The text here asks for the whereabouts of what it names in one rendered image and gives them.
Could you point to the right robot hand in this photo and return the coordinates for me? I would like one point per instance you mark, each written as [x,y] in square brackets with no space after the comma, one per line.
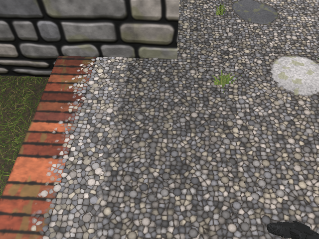
[293,230]

